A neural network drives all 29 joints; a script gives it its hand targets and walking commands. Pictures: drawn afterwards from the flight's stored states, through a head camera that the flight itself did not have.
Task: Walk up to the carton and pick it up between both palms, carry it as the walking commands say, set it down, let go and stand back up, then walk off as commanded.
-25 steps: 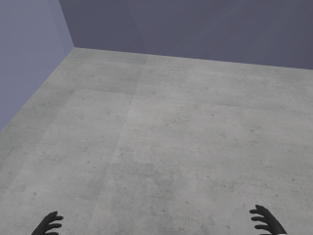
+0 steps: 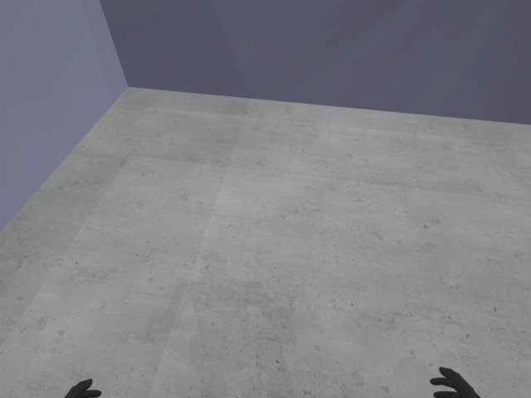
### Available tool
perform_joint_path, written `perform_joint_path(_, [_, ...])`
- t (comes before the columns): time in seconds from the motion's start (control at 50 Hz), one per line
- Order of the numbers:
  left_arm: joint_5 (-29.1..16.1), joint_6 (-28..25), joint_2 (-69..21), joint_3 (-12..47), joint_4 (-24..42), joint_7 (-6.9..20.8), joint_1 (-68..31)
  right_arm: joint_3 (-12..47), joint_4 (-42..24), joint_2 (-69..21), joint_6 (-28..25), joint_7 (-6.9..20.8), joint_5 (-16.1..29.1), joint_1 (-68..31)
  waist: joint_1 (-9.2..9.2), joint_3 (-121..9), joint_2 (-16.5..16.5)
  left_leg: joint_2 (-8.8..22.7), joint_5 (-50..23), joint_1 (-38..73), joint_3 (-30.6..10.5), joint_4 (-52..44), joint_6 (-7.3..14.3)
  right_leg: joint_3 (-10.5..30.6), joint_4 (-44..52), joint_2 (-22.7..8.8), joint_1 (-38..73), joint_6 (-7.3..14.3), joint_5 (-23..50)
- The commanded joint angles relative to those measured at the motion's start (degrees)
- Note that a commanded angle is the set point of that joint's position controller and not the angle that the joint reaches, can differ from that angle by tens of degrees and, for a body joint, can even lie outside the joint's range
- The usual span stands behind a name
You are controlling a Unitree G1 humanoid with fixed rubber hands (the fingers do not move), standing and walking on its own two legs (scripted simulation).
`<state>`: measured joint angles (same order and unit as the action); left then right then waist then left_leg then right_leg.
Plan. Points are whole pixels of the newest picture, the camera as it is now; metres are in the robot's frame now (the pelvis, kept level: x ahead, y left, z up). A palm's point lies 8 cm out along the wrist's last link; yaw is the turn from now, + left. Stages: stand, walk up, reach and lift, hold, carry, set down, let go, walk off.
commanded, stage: stand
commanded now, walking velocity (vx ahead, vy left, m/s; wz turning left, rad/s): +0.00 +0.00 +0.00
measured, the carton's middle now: out of the picture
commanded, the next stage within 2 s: walk up in 1.22 s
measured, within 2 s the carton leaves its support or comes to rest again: neither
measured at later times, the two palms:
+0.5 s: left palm out of the picture +0.10 +0.31 -0.10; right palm out of the picture +0.10 -0.31 -0.10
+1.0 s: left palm out of the picture +0.11 +0.31 -0.10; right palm out of the picture +0.11 -0.31 -0.10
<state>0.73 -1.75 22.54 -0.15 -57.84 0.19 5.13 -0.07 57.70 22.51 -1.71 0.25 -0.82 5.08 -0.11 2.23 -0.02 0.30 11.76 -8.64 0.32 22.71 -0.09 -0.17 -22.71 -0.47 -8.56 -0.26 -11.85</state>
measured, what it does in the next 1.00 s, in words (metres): stands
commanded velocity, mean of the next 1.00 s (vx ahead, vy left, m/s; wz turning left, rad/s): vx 0.00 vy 0.00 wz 0.00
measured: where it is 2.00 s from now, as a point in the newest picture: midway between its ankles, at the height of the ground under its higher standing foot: outside the picture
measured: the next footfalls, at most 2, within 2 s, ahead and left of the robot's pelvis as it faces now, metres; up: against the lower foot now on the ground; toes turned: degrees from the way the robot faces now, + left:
right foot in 1.70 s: +0.08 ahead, -0.22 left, +0.00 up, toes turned -21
left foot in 1.96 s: +0.16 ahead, -0.05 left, +0.00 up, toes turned -32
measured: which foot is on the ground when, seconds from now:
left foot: down 0.00-1.00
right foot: down 0.00-1.00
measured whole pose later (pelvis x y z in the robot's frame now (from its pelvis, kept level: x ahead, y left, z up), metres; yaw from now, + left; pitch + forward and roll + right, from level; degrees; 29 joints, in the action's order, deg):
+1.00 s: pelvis +0.01 +0.00 +0.00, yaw +0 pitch -2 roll +0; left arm 0.6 -1.1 22.8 -0.2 -60.7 -0.1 4.8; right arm -0.5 60.7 22.8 -1.1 -0.1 -0.7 4.7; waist -0.1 2.4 0.0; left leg 0.2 10.6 -6.4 0.4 19.1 0.0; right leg -0.1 -19.1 -0.6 -6.3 -0.4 -10.7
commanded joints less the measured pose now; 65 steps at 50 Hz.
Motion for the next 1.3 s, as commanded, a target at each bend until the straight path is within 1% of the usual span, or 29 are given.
perform_joint_path(0.0, [-0.02,-0.52,9.81,-1.79,1.90,-0.25,-2.60,-1.83,-1.90,9.76,-0.55,-0.27,0.04,-2.65,0.00,-2.98,-0.07,6.31,-4.81,0.32,-5.63,-4.73,1.90,5.53,4.72,-6.20,0.22,2.15,4.73])
perform_joint_path(0.4, [-0.12,-0.12,10.18,-1.67,-0.17,-0.40,-2.32,-1.87,0.24,10.08,-0.16,-0.41,0.12,-2.43,0.03,-2.92,-0.04,6.68,-5.84,1.23,-5.67,-6.00,1.75,5.54,6.05,-6.64,1.13,1.92,5.66])
perform_joint_path(1.28, [-0.15,0.20,10.33,-1.86,-0.49,-0.64,-2.09,-2.25,0.58,10.30,0.19,-0.57,0.16,-2.31,0.08,-3.31,-0.03,7.06,-9.75,3.06,-5.34,-6.68,1.71,5.20,6.62,-7.03,2.91,1.67,9.28])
